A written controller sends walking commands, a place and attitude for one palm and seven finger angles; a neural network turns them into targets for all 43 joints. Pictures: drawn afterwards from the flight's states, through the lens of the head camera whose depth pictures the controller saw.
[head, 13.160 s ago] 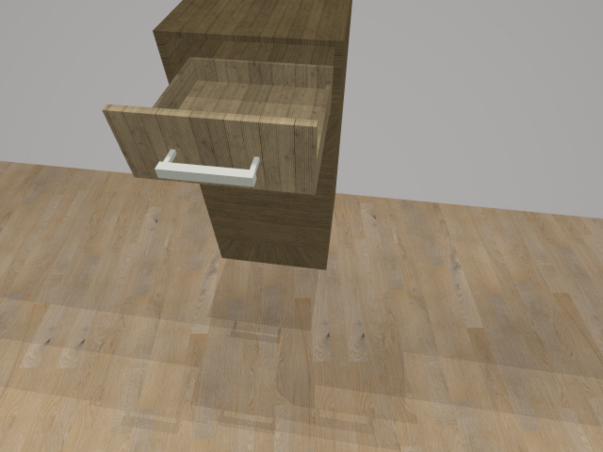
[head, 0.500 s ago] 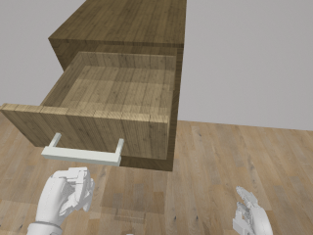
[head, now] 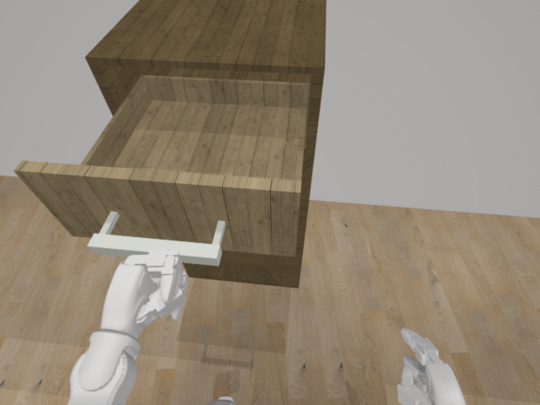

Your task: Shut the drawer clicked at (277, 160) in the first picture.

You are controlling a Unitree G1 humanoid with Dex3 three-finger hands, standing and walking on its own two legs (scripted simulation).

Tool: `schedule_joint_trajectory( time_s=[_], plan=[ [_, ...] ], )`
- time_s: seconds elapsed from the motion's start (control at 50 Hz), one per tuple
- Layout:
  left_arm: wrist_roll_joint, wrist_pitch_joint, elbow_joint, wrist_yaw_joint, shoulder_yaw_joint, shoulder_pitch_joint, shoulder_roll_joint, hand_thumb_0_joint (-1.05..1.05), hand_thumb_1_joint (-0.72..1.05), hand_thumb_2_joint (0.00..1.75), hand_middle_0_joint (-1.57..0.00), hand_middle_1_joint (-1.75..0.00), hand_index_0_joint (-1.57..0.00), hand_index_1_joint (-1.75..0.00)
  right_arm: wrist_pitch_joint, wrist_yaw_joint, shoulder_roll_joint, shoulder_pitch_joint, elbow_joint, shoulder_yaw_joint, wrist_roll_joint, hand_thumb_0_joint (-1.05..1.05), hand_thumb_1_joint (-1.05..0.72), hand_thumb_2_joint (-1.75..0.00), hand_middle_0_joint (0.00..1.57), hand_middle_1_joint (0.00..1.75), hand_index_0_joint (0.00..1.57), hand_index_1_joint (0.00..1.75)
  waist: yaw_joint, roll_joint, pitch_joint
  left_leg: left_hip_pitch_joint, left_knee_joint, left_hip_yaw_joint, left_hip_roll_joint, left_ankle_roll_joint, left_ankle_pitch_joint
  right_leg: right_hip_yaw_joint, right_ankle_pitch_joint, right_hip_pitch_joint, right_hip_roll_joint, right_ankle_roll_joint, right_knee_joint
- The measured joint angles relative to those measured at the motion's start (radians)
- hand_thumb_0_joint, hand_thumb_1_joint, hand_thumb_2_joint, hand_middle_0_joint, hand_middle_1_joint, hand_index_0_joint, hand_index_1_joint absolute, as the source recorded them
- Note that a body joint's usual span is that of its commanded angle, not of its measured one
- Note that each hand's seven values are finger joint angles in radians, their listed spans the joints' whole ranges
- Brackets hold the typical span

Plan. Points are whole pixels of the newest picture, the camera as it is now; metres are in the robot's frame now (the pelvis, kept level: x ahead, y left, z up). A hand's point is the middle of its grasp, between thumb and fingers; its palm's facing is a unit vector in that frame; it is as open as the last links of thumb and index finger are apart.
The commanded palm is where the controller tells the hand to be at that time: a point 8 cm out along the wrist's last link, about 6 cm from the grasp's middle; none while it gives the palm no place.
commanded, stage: push the drawer shut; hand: left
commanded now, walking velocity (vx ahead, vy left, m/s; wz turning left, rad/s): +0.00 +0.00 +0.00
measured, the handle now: (160, 236) +0.33 +0.17 +0.08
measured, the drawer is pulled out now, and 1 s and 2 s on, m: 0.27 0.14 0.01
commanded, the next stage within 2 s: none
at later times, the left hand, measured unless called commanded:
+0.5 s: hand (192, 241) +0.33 +0.13 +0.08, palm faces -0.10 -0.99 -0.05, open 3.0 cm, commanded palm +0.32 +0.18 +0.08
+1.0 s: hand (200, 208) +0.39 +0.12 +0.08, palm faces -0.11 -0.99 -0.04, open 2.9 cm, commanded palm +0.38 +0.18 +0.08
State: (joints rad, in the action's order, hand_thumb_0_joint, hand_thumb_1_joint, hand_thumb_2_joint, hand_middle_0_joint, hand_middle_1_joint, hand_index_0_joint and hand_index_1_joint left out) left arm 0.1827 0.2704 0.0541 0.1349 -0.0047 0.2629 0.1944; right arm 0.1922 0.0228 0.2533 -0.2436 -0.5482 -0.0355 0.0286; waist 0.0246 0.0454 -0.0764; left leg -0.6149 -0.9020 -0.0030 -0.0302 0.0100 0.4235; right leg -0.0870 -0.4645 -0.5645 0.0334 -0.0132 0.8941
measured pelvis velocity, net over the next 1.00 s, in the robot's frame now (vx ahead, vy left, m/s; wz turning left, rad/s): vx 0.00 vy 0.00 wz -0.03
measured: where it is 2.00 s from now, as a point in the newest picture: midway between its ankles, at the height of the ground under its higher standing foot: outside the picture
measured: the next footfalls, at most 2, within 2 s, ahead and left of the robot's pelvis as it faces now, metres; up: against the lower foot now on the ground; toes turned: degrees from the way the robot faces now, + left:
none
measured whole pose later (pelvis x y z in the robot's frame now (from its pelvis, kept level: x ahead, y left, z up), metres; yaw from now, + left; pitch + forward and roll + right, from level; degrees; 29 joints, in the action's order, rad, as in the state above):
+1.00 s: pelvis +0.00 +0.00 +0.01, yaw -2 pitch +10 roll +0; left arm 0.18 0.31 -0.58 0.16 -0.15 -0.34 0.24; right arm 0.06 0.01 0.26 -0.28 -0.63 -0.02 0.03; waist 0.08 0.02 -0.07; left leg -0.61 -0.82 -0.03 -0.05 0.01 0.39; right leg -0.06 -0.42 -0.58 0.01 -0.02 0.82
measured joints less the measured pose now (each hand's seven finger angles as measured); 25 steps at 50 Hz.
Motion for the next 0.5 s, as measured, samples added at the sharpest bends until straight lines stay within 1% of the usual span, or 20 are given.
schedule_joint_trajectory(
  time_s=[0.26,0.5],
  plan=[
    [0.003,-0.032,-0.187,0.001,-0.034,-0.206,0.014,0.0,0.85,0.92,-1.4,-1.6,-1.4,-1.6,-0.029,0.002,0.001,0.017,-0.031,-0.007,0.002,0.01,-0.91,-0.89,0.2,0.3,0.21,0.3,0.013,-0.008,0.004,0.022,0.038,-0.006,-0.004,0.003,-0.023,0.005,0.024,0.016,-0.006,-0.003,-0.033],
    [0.007,-0.009,-0.352,0.004,-0.081,-0.355,0.017,-0.01,0.82,0.89,-1.4,-1.6,-1.4,-1.6,-0.058,-0.003,0.012,-0.002,-0.053,0.008,0.005,0.01,-0.91,-0.89,0.2,0.3,0.2,0.3,0.026,-0.017,0.012,0.032,0.071,-0.018,-0.009,0.005,-0.036,0.018,0.037,0.016,-0.011,-0.005,-0.058]
  ],
)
